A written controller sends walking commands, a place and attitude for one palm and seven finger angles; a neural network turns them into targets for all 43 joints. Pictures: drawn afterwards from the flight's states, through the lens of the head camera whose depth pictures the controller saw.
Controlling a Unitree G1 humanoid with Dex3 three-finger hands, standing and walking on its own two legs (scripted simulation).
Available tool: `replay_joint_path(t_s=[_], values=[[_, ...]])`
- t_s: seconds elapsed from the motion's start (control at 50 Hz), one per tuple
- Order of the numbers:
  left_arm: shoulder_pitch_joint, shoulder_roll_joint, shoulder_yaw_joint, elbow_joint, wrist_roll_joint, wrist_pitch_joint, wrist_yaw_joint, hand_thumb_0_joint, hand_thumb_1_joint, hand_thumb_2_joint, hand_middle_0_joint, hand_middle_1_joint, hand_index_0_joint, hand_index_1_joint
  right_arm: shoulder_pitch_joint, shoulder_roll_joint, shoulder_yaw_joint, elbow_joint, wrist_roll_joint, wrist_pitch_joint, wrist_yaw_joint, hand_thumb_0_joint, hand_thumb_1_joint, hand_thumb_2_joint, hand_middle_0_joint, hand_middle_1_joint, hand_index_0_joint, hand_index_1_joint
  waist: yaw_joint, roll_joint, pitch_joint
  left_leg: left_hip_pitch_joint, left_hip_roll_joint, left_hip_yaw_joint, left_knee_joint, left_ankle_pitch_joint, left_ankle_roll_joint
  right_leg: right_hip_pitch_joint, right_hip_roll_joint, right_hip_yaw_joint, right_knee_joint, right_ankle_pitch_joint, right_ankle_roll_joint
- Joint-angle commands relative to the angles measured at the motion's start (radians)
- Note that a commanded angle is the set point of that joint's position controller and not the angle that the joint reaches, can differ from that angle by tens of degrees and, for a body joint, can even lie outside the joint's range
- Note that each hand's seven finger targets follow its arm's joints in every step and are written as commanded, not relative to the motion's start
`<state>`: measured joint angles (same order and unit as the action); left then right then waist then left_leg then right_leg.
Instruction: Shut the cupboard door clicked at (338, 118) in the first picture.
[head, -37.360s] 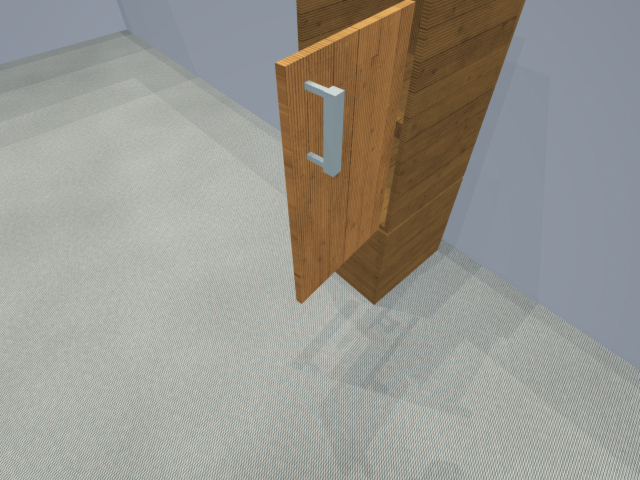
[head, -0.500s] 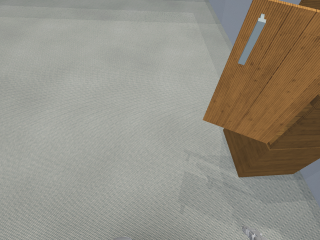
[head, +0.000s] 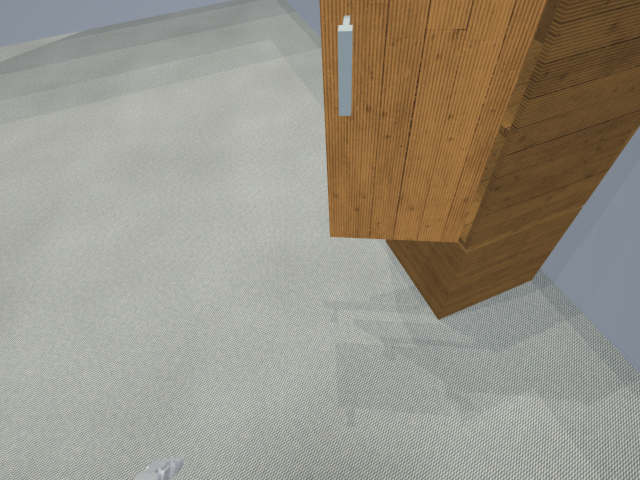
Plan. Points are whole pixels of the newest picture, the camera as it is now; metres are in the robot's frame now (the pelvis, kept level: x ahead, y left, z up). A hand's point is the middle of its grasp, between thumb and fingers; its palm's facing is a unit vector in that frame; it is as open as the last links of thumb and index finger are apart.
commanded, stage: take the last steps up to it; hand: left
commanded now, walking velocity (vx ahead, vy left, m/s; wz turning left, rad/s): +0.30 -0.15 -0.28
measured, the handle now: (345, 67) +0.70 -0.03 +0.15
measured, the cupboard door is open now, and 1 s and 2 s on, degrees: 62 62 62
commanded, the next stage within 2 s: come to a stop and stand still in 0.72 s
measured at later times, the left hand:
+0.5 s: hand out of the picture +0.15 +0.18 -0.16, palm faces -0.10 -0.98 -0.16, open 7.4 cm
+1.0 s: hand (314, 369) +0.31 +0.03 -0.16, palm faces -0.13 -0.97 -0.21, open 7.2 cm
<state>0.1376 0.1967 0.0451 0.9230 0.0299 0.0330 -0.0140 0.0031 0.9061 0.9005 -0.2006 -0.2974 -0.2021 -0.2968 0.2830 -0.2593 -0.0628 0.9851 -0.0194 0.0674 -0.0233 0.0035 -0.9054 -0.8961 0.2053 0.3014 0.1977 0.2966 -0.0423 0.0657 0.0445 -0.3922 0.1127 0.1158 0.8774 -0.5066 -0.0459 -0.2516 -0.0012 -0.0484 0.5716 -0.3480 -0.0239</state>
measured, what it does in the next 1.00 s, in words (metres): walks ahead: left foot, then right foot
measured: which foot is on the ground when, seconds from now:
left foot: up 0.00-0.28, down 0.30-0.72, up 0.74-1.00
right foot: down 0.00-0.30, up 0.32-0.70, down 0.72-1.00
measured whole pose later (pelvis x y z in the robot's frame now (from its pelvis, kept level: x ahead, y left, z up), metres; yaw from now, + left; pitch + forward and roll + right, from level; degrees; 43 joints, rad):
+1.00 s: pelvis +0.24 -0.14 +0.01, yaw -8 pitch +2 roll -1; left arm 0.19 0.16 0.03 1.05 0.03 -0.03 0.02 0.00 0.93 0.90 -0.20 -0.30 -0.21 -0.30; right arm 0.17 -0.19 -0.03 1.00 -0.01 0.01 -0.02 0.00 -0.91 -0.90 0.20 0.30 0.19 0.30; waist 0.00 0.02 0.05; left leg -0.44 0.05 0.08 0.81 -0.38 -0.05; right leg -0.22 0.02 -0.13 0.43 -0.24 -0.06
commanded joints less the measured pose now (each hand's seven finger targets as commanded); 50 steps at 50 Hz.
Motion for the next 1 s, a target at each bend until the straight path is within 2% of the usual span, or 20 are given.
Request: replay_joint_path(t_s=[0.0, 0.04, 0.16, 0.22, 0.24, 0.28, 0.3, 0.32, 0.38, 0.48, 0.62, 0.64, 0.68, 0.7, 0.72, 0.74, 0.76, 0.8, 0.86, 0.98], values=[[0.054, 0.176, 0.039, -0.025, -0.012, -0.027, 0.032, 0.0, 0.9, 0.9, -0.2, -0.3, -0.2, -0.3, -0.034, -0.07, -0.008, -0.086, -0.005, -0.031, 0.007, 0.0, -0.9, -0.9, 0.2, 0.3, 0.2, 0.3, 0.039, -0.296, -0.031, -0.235, -0.007, -0.096, 0.263, 0.064, -0.024, 0.163, -0.248, 0.249, -0.282, 0.416, -0.159], [0.05, 0.16, 0.036, -0.023, -0.014, -0.037, 0.028, 0.0, 0.9, 0.9, -0.2, -0.3, -0.2, -0.3, -0.02, -0.055, -0.006, -0.075, -0.009, -0.039, 0.017, 0.0, -0.9, -0.9, 0.2, 0.3, 0.2, 0.3, 0.025, -0.25, -0.05, -0.189, -0.012, -0.062, 0.22, 0.12, -0.034, 0.148, -0.207, 0.184, -0.288, 0.359, -0.145], [0.111, 0.185, 0.051, 0.02, -0.002, -0.048, 0.014, 0.0, 0.9, 0.9, -0.2, -0.3, -0.2, -0.3, -0.098, -0.032, -0.006, -0.101, -0.011, -0.065, 0.02, 0.0, -0.9, -0.9, 0.2, 0.3, 0.2, 0.3, 0.063, -0.196, -0.019, -0.13, -0.027, -0.023, -0.074, 0.071, -0.023, 0.15, -0.228, 0.272, -0.326, 0.111, -0.203], [0.066, 0.174, 0.054, 0.029, -0.005, -0.044, 0.007, 0.0, 0.9, 0.9, -0.2, -0.3, -0.2, -0.3, 0.023, -0.024, -0.005, -0.064, -0.01, -0.087, 0.009, 0.0, -0.9, -0.9, 0.2, 0.3, 0.2, 0.3, -0.002, -0.174, -0.025, 0.118, -0.054, 0.006, -0.33, 0.194, -0.011, 0.031, -0.182, 0.253, -0.237, 0.051, -0.162], [0.048, 0.154, 0.05, 0.023, -0.014, -0.04, 0.002, 0.0, 0.9, 0.9, -0.2, -0.3, -0.2, -0.3, 0.113, -0.048, -0.007, -0.032, -0.012, -0.097, 0.003, 0.0, -0.9, -0.9, 0.2, 0.3, 0.2, 0.3, -0.044, -0.095, -0.046, 0.293, -0.053, 0.002, -0.439, 0.273, -0.009, -0.079, -0.127, 0.203, -0.142, 0.004, -0.123], [0.047, 0.06, 0.025, -0.024, -0.019, -0.036, -0.016, 0.0, 0.9, 0.9, -0.2, -0.3, -0.2, -0.3, 0.277, -0.229, -0.043, 0.002, -0.036, -0.108, -0.018, 0.0, -0.9, -0.9, 0.2, 0.3, 0.2, 0.3, -0.098, 0.31, -0.064, 0.5, 0.386, -0.602, -0.676, -0.031, 0.144, -0.446, 0.055, 0.013, 0.368, -0.232, -0.008], [-0.014, 0.11, 0.036, -0.047, -0.001, -0.03, -0.021, 0.0, 0.9, 0.9, -0.2, -0.3, -0.2, -0.3, 0.258, -0.235, -0.04, -0.008, -0.028, -0.102, -0.022, 0.0, -0.9, -0.9, 0.2, 0.3, 0.2, 0.3, -0.094, 0.159, -0.01, 0.392, 0.441, -0.619, -0.724, -0.099, 0.196, -0.459, -0.017, 0.105, 0.507, -0.205, -0.018], [-0.02, 0.127, 0.042, -0.043, 0.005, -0.03, -0.03, 0.0, 0.9, 0.9, -0.2, -0.3, -0.2, -0.3, 0.201, -0.194, -0.028, -0.034, -0.024, -0.104, -0.019, 0.0, -0.9, -0.9, 0.2, 0.3, 0.2, 0.3, -0.058, 0.087, 0.026, 0.31, 0.396, -0.573, -0.735, -0.097, 0.198, -0.451, -0.051, 0.108, 0.56, -0.127, -0.012], [0.019, 0.11, 0.053, -0.003, 0.011, -0.016, -0.044, 0.0, 0.9, 0.9, -0.2, -0.3, -0.2, -0.3, 0.084, -0.123, -0.006, -0.054, -0.024, -0.116, -0.023, 0.0, -0.9, -0.9, 0.2, 0.3, 0.2, 0.3, 0.002, 0.105, 0.092, 0.189, 0.301, -0.339, -0.742, 0.062, 0.142, -0.418, -0.083, 0.106, 0.609, 0.028, 0.019], [0.024, 0.055, 0.034, 0.014, 0.001, -0.008, -0.049, 0.0, 0.9, 0.9, -0.2, -0.3, -0.2, -0.3, 0.127, -0.115, -0.01, -0.017, -0.019, -0.125, -0.017, 0.0, -0.9, -0.9, 0.2, 0.3, 0.2, 0.3, 0.007, 0.097, 0.031, 0.289, 0.219, -0.075, -0.687, 0.363, 0.128, -0.392, -0.078, 0.03, 0.436, 0.137, 0.053], [-0.031, 0.073, 0.029, 0.005, -0.003, -0.027, -0.046, 0.0, 0.9, 0.9, -0.2, -0.3, -0.2, -0.3, 0.116, -0.137, -0.033, 0.01, -0.022, -0.105, -0.001, 0.0, -0.9, -0.9, 0.2, 0.3, 0.2, 0.3, 0.0, 0.135, 0.036, 0.231, 0.228, -0.011, -0.588, 0.419, 0.119, -0.158, -0.048, -0.059, 0.068, 0.15, 0.038], [0.023, 0.077, 0.033, 0.021, -0.002, -0.034, -0.045, 0.0, 0.9, 0.9, -0.2, -0.3, -0.2, -0.3, 0.096, -0.148, -0.036, 0.007, -0.019, -0.102, -0.001, 0.0, -0.9, -0.9, 0.2, 0.3, 0.2, 0.3, 0.031, 0.124, 0.003, 0.226, 0.218, 0.004, -0.53, 0.452, 0.103, -0.072, -0.027, -0.077, 0.01, 0.171, 0.032], [0.26, 0.164, 0.055, 0.098, 0.002, -0.059, -0.031, 0.0, 0.9, 0.9, -0.2, -0.3, -0.2, -0.3, 0.081, -0.118, -0.028, 0.01, -0.005, -0.103, 0.009, 0.0, -0.9, -0.9, 0.2, 0.3, 0.2, 0.3, 0.141, -0.058, -0.124, 0.086, 0.115, 0.089, -0.207, 0.459, 0.043, 0.285, -0.051, -0.009, -0.113, 0.18, -0.005], [0.385, 0.278, 0.081, 0.141, 0.008, -0.075, -0.011, 0.0, 0.9, 0.9, -0.2, -0.3, -0.2, -0.3, 0.08, -0.015, -0.004, -0.016, 0.01, -0.106, 0.016, 0.0, -0.9, -0.9, 0.2, 0.3, 0.2, 0.3, 0.184, -0.404, -0.212, -0.145, -0.044, 0.113, 0.105, -0.039, 0.013, 0.457, -0.318, 0.345, -0.221, 0.229, -0.098], [0.376, 0.296, 0.076, 0.14, -0.012, -0.071, 0.003, 0.0, 0.9, 0.9, -0.2, -0.3, -0.2, -0.3, 0.063, -0.011, 0.0, -0.046, 0.015, -0.093, 0.01, 0.0, -0.9, -0.9, 0.2, 0.3, 0.2, 0.3, 0.16, -0.373, -0.196, -0.163, -0.051, -0.023, 0.279, -0.182, 0.033, 0.354, -0.395, 0.443, -0.311, 0.267, -0.156], [0.293, 0.267, 0.067, 0.119, -0.013, -0.063, 0.008, 0.0, 0.9, 0.9, -0.2, -0.3, -0.2, -0.3, 0.049, -0.001, 0.0, -0.043, 0.014, -0.088, 0.009, 0.0, -0.9, -0.9, 0.2, 0.3, 0.2, 0.3, 0.129, -0.263, -0.109, -0.208, -0.021, -0.068, 0.337, -0.119, 0.041, 0.276, -0.381, 0.375, -0.334, 0.203, -0.172], [0.219, 0.219, 0.059, 0.11, -0.008, -0.073, 0.015, 0.0, 0.9, 0.9, -0.2, -0.3, -0.2, -0.3, 0.058, 0.005, 0.003, -0.023, 0.008, -0.094, 0.006, 0.0, -0.9, -0.9, 0.2, 0.3, 0.2, 0.3, 0.097, -0.369, -0.13, -0.238, 0.0, -0.088, 0.382, -0.031, 0.035, 0.28, -0.342, 0.377, -0.311, 0.301, -0.166], [0.14, 0.126, 0.027, 0.09, -0.016, -0.078, 0.025, 0.0, 0.9, 0.9, -0.2, -0.3, -0.2, -0.3, 0.039, -0.019, 0.0, -0.001, 0.002, -0.091, 0.006, 0.0, -0.9, -0.9, 0.2, 0.3, 0.2, 0.3, 0.055, -0.232, -0.111, -0.169, 0.03, -0.108, 0.34, 0.056, 0.022, 0.196, -0.295, 0.197, -0.26, 0.518, -0.166], [0.09, 0.08, 0.002, 0.083, -0.009, -0.094, 0.037, 0.0, 0.9, 0.9, -0.2, -0.3, -0.2, -0.3, 0.082, 0.053, 0.03, 0.03, 0.003, -0.07, 0.006, 0.0, -0.9, -0.9, 0.2, 0.3, 0.2, 0.3, 0.004, -0.115, -0.116, -0.024, -0.008, -0.089, 0.125, 0.108, 0.0, 0.084, -0.276, 0.091, -0.238, 0.862, -0.143], [0.124, 0.129, 0.02, 0.099, -0.01, -0.065, 0.059, 0.0, 0.9, 0.9, -0.2, -0.3, -0.2, -0.3, -0.022, 0.016, 0.021, -0.008, 0.014, -0.034, 0.006, 0.0, -0.9, -0.9, 0.2, 0.3, 0.2, 0.3, 0.041, -0.141, -0.093, 0.007, -0.072, -0.083, -0.151, 0.144, -0.001, 0.158, -0.326, 0.14, -0.184, 0.954, -0.175]])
